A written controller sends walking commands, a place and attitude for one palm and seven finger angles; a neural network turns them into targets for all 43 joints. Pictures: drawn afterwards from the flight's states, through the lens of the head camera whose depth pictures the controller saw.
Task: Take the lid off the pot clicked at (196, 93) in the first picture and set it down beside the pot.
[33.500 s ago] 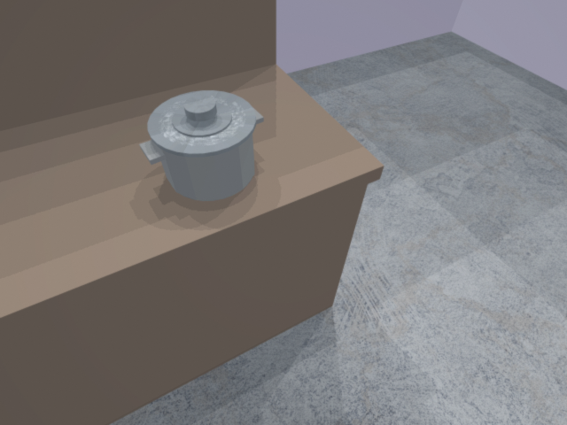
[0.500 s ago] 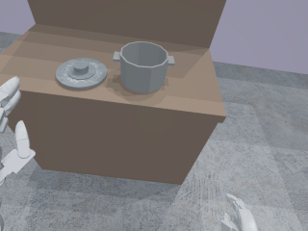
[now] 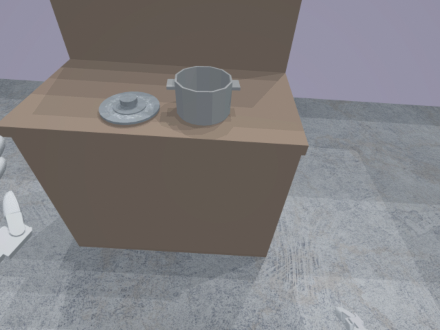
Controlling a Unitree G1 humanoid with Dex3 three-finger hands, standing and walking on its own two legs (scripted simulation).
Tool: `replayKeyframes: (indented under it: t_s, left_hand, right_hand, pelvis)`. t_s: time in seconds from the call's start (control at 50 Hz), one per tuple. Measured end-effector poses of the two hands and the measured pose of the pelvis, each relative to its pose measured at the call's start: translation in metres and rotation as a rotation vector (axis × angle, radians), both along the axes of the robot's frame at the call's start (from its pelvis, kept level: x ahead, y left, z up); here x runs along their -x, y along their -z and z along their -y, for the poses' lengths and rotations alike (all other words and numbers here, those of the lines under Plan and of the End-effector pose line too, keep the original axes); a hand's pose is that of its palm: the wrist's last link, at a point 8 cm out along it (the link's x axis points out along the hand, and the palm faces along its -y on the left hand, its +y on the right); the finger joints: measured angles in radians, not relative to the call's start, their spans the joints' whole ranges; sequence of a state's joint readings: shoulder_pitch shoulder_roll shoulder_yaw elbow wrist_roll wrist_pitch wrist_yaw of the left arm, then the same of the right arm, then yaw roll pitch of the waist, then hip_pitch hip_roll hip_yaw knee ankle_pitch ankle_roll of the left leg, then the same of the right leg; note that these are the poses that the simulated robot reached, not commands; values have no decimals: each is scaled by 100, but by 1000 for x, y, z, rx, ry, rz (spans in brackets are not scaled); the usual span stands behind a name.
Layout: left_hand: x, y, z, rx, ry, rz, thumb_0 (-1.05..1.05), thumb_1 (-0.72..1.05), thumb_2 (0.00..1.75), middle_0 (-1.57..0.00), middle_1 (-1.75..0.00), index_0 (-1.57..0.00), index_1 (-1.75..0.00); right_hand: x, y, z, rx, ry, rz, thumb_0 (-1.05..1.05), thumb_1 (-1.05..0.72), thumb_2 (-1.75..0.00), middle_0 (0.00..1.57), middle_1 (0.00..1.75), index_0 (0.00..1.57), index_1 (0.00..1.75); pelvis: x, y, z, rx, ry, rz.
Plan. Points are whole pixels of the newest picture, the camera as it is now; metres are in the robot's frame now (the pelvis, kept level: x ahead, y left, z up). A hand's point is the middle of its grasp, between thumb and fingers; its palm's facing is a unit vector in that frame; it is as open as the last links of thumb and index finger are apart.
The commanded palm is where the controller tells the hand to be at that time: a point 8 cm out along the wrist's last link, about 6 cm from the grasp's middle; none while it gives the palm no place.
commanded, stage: stop stepping back and stand still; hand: left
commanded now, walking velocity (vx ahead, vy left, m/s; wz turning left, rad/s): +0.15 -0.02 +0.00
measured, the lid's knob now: (128, 100) +0.78 +0.33 +0.02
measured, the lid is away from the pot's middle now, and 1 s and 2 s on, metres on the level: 0.24 0.24 0.24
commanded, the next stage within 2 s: let the arm hang, fingers relaxed in 0.28 s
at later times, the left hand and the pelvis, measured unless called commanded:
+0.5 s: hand (66, 276) +0.21 +0.27 +0.01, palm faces +0.28 -0.87 -0.41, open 7.4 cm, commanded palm none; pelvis +0.00 +0.02 -0.02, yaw +4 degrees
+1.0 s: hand out of the picture +0.02 +0.23 -0.18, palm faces +0.07 -0.97 -0.23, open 7.3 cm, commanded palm none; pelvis +0.01 +0.03 +0.00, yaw +4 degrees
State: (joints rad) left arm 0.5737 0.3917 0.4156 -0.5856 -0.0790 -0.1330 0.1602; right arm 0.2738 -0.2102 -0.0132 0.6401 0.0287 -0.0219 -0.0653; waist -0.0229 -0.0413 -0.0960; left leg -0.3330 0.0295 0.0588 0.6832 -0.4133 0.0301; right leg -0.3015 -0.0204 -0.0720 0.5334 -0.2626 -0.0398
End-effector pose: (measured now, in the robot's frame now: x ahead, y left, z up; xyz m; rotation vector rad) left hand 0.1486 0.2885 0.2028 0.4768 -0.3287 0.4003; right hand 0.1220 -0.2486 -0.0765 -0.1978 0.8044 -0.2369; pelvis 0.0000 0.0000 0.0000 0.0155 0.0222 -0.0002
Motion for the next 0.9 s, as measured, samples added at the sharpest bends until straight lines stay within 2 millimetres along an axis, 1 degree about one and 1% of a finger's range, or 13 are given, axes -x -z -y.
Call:
replayKeyframes:
  t_s: [0.1, 0.16, 0.24, 0.38, 0.42, 0.46, 0.5, 0.56, 0.62, 0.66, 0.76, 0.84, 0.9]
  left_hand:
    - [5, 23, 3, 62, 38, -46, 1, 89, 90, -20, -30, -21, -31]
    - [13, 16, 13, 7, 82, -70, 2, 89, 90, -20, -30, -21, -31]
    - [22, 0, 18, -68, 79, -30, 2, 89, 90, -21, -30, -21, -31]
    - [12, -4, -2, -23, 6, 31, 1, 89, 90, -21, -30, -22, -31]
    - [-4, 26, -12, -19, -3, -67, 1, 89, 90, -20, -30, -21, -31]
    - [-23, 88, -24, 79, -34, -300, 0, 89, 90, -20, -30, -21, -31]
    - [-29, 163, -25, 210, -77, -580, 0, 90, 90, -19, -30, -20, -30]
    - [-6, 263, 2, 372, -103, -968, 1, 91, 90, -19, -30, -20, -30]
    - [44, 325, 48, 508, -74, -1270, 1, 91, 90, -19, -30, -20, -30]
    - [79, 344, 67, 607, -101, -1376, 0, 94, 90, -20, -30, -20, -30]
    - [128, 353, 44, 632, -207, -1514, -4, 102, 89, -21, -30, -21, -30]
    - [151, 359, 21, 626, -253, -1617, -2, 98, 90, -20, -30, -21, -30]
    - [153, 356, 11, 610, -267, -1653, -1, 95, 90, -20, -30, -21, -30]
  right_hand:
    - [5, -9, 3, 48, 9, 79, 1, -90, -90, 20, 30, 20, 30]
    - [2, -13, -3, 34, -6, 119, 1, -90, -90, 20, 30, 20, 30]
    - [-10, -6, -14, 6, -69, 111, 1, -90, -90, 20, 30, 20, 30]
    - [-31, 2, -29, -13, -108, 53, 1, -90, -90, 21, 30, 20, 30]
    - [-36, 7, -32, -28, -145, 55, 1, -90, -90, 21, 30, 20, 30]
    - [-37, 21, -32, -45, -165, 9, 1, -90, -90, 21, 30, 20, 30]
    - [-34, 35, -31, -59, -164, -44, 1, -90, -90, 21, 30, 20, 30]
    - [-18, 50, -26, -72, -151, -132, 1, -90, -90, 21, 30, 20, 30]
    - [7, 54, -19, -66, -102, -252, 1, -90, -90, 21, 30, 20, 30]
    - [25, 52, -13, -44, -71, -340, 1, -90, -90, 21, 30, 20, 30]
    - [65, 45, -8, 5, -30, -519, 1, -91, -90, 20, 30, 20, 30]
    - [87, 47, -15, 20, -5, -579, 1, -91, -90, 20, 30, 20, 30]
    - [97, 47, -26, 4, -7, -615, 1, -91, -90, 20, 30, 20, 30]
  pelvis:
    - [9, 6, -7, 2, -9, 38]
    - [8, 5, -5, 3, -9, 41]
    - [6, 7, 0, 23, -27, 42]
    - [1, 5, -9, 34, -35, 43]
    - [-2, 7, -13, 26, -49, 20]
    - [-2, 11, -16, 10, -59, 5]
    - [-3, 15, -16, -9, -67, -5]
    - [-5, 20, -8, -34, -67, 0]
    - [-7, 16, -4, -12, -72, 24]
    - [-8, 11, -3, 3, -79, 34]
    - [-7, 4, -8, 34, -91, 27]
    - [-9, 7, -19, 43, -87, 21]
    - [-11, 2, -23, 25, -71, 19]
